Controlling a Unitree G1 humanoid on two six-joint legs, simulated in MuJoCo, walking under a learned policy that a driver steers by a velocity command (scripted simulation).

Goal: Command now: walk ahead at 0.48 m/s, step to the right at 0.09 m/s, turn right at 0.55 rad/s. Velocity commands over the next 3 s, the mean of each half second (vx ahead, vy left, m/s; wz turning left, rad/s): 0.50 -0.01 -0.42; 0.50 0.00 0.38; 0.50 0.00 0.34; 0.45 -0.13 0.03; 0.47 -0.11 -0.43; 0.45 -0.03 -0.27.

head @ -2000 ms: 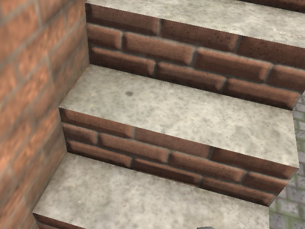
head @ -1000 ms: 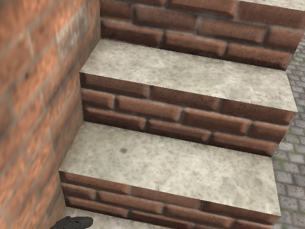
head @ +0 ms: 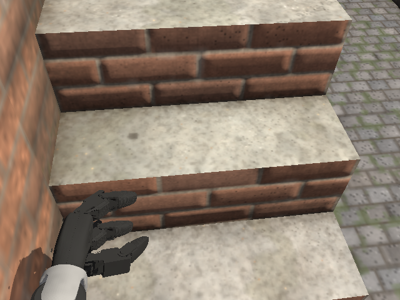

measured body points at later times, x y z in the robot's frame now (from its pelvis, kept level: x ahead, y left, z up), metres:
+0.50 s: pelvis +0.02 -0.11 -0.04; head +0.02 -0.14 +0.41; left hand +0.16 +0.12 -0.15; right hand +0.16 -0.39 -0.13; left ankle +0.01 +0.04 -0.40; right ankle -0.02 -0.25 -0.78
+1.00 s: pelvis +0.09 -0.09 +0.08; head +0.09 -0.10 +0.53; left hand +0.12 +0.19 -0.03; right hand +0.27 -0.27 -0.05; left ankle +0.19 +0.04 -0.55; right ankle +0.02 -0.23 -0.43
